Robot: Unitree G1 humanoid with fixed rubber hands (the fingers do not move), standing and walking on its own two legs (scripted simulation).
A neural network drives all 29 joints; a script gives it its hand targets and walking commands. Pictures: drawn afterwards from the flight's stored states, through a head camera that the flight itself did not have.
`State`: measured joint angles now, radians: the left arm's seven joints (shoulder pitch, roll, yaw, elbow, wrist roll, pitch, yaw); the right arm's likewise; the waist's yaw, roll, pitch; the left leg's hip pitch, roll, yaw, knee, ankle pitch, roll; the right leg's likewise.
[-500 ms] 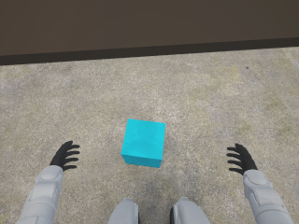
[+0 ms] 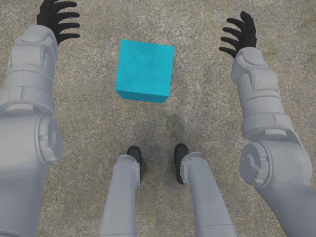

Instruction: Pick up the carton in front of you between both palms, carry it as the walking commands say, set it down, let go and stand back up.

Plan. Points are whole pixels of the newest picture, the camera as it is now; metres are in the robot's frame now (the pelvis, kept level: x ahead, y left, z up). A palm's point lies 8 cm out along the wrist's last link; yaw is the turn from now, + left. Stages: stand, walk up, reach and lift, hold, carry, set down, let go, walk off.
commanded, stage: reach and lift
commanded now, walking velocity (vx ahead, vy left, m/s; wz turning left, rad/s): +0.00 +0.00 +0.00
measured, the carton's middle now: (145, 75) +0.57 +0.03 -0.54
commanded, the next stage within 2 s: none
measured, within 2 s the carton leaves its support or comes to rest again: leaves its support in 1.92 s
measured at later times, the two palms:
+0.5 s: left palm (83, 45) +0.58 +0.20 -0.23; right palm (209, 56) +0.54 -0.17 -0.24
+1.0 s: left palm (101, 68) +0.57 +0.20 -0.44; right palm (192, 76) +0.53 -0.16 -0.44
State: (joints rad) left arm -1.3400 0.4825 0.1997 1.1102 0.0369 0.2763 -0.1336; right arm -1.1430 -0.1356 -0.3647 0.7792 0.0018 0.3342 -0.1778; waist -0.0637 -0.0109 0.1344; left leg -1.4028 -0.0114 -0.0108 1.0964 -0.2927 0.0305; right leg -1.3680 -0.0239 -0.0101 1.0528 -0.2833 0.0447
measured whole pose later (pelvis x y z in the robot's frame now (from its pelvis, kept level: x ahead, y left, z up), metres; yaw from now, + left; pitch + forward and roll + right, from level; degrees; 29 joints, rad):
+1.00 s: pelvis -0.02 -0.01 -0.27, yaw -3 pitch +37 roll -6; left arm -1.78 0.60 -0.01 1.30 -0.13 0.15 -0.07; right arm -1.58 -0.21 -0.31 1.03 0.12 0.18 -0.20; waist -0.04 -0.05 0.46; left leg -2.24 -0.03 -0.07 2.13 -0.54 0.00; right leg -2.18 0.07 0.02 2.08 -0.55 0.10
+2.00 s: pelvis -0.01 -0.01 -0.29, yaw -3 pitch +37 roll -5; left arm -1.58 0.41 0.02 1.04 -0.05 0.29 0.01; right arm -1.44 -0.10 -0.42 0.84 0.05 0.26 -0.22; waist 0.00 -0.07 0.36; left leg -2.27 -0.01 -0.05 2.24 -0.61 0.02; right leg -2.22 0.10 0.04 2.19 -0.61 0.11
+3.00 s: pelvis +0.02 -0.03 -0.06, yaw +2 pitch +36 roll -1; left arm -0.85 -0.02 0.40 0.66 0.27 0.42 -0.02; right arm -0.77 0.14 -0.52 0.54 -0.23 0.39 -0.07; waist -0.01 -0.03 -0.23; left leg -1.59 -0.04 -0.06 1.41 -0.45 -0.02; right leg -1.56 0.06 0.07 1.40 -0.47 0.05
